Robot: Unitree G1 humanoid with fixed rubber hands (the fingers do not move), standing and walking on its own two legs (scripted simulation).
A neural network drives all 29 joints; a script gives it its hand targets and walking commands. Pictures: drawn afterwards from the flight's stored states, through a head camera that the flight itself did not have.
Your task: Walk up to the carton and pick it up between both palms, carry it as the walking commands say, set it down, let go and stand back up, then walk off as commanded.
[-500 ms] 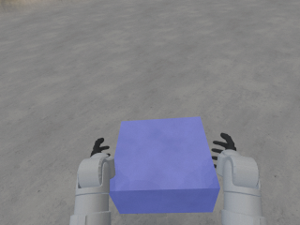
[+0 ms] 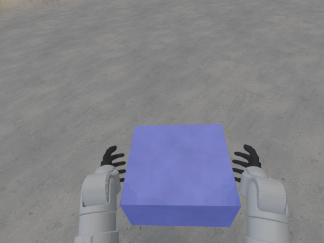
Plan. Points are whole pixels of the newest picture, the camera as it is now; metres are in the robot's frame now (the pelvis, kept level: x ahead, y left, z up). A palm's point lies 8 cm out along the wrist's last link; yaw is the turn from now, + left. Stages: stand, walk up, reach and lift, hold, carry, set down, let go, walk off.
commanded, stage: carry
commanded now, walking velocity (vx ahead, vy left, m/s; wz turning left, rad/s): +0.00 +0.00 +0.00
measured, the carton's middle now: (178, 172) +0.34 -0.01 -0.02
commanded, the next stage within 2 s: none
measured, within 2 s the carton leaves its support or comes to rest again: neither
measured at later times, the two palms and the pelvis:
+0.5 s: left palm (96, 175) +0.27 +0.19 +0.08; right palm (241, 173) +0.27 -0.15 +0.08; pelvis +0.00 +0.02 +0.01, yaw +1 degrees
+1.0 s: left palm (102, 169) +0.31 +0.19 +0.06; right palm (237, 170) +0.30 -0.16 +0.05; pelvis +0.03 +0.02 +0.01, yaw +1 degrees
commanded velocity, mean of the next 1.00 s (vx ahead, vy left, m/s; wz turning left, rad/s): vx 0.00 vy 0.00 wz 0.00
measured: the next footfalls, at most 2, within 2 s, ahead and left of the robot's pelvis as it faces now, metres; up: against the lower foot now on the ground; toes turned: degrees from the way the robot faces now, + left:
none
